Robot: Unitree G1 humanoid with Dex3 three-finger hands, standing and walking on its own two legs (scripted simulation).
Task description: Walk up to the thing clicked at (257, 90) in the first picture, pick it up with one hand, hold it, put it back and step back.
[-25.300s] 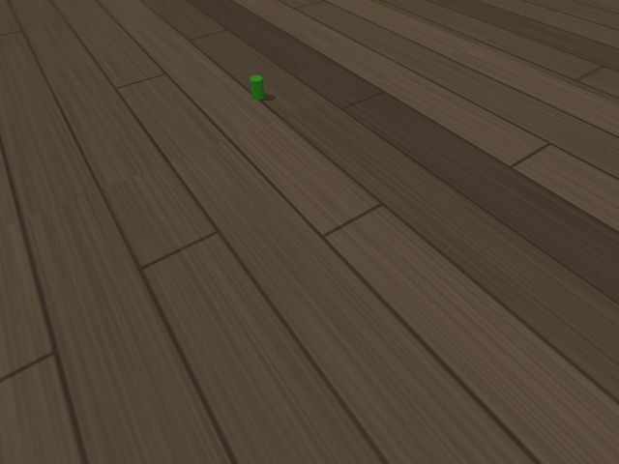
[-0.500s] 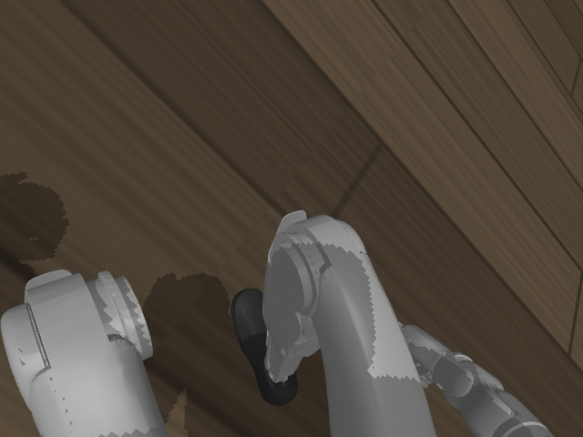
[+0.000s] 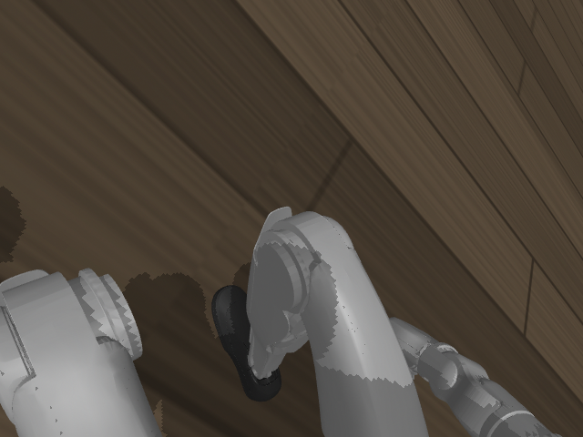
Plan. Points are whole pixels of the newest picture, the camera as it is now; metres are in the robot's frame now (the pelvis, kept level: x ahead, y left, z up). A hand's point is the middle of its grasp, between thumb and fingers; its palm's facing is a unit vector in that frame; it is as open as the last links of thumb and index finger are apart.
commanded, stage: loosen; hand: left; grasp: from the side
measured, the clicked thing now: out of the picture +0.43 +0.30 -0.22
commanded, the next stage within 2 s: open in 0.10 s
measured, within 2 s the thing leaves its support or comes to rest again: rests again in 0.46 s
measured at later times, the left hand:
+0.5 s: hand out of the picture +0.43 +0.30 -0.17, palm faces +0.42 -0.91 -0.01, open 14.1 cm
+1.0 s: hand out of the picture +0.42 +0.35 -0.10, palm faces +0.40 -0.91 -0.07, open 17.6 cm
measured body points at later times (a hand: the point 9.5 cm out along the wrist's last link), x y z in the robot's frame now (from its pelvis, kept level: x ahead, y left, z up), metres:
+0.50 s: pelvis -0.01 +0.00 +0.00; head +0.23 +0.19 +0.33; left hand +0.40 +0.34 -0.17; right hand +0.16 -0.25 -0.03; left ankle +0.08 +0.12 -0.25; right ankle +0.15 -0.13 -0.25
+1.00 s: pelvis +0.00 +0.00 +0.02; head +0.21 +0.19 +0.36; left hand +0.39 +0.40 -0.10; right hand +0.16 -0.24 -0.03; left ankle +0.08 +0.12 -0.25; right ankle +0.15 -0.13 -0.25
